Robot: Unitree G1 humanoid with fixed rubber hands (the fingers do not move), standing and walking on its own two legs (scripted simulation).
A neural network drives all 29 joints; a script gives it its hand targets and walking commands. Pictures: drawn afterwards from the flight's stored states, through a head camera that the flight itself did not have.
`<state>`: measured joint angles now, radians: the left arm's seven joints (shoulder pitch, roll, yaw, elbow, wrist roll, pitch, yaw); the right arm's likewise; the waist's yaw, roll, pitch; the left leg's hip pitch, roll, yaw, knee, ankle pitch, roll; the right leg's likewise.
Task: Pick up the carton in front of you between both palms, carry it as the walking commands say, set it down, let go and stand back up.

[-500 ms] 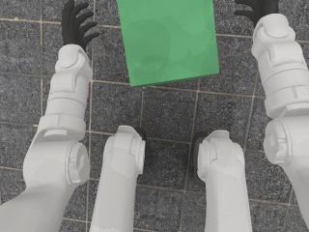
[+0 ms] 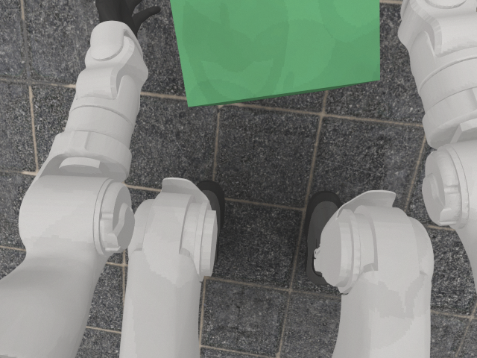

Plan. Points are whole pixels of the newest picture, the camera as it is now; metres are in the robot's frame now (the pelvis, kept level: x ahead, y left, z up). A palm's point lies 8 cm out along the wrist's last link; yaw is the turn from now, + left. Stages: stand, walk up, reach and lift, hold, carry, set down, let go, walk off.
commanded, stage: reach and lift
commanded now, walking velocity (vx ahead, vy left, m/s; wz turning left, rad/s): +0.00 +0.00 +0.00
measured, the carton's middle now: (269, 24) +0.53 +0.00 -0.24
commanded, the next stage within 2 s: none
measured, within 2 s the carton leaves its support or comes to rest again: leaves its support in 0.58 s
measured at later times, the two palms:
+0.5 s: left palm (137, 13) +0.52 +0.16 -0.16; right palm out of the picture +0.56 -0.14 -0.17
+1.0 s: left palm (63, 3) +0.49 +0.15 -0.01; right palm out of the picture +0.52 -0.15 -0.01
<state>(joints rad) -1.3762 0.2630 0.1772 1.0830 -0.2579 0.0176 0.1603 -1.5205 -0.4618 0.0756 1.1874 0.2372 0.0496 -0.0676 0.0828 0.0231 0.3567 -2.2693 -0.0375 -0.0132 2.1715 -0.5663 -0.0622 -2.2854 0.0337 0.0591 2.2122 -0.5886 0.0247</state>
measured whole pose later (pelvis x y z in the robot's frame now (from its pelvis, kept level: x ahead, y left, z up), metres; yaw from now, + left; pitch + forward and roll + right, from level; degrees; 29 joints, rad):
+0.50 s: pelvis +0.00 +0.00 +0.00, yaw +0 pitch +38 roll +3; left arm -1.43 0.19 0.32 1.08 -0.09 0.10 0.15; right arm -1.59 -0.35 -0.03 1.27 0.07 0.11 -0.08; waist 0.07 0.01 0.34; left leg -2.27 -0.05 -0.02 2.16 -0.55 -0.07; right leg -2.29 0.05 0.06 2.20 -0.57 0.02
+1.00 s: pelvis -0.01 +0.00 +0.06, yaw -2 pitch +42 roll +2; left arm -1.09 -0.01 0.55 0.72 0.14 0.33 0.10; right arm -1.23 -0.13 -0.34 0.92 -0.16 0.33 -0.06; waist 0.06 0.00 -0.08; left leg -2.17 -0.09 -0.07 1.94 -0.52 -0.09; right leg -2.18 0.11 0.08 1.96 -0.52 0.06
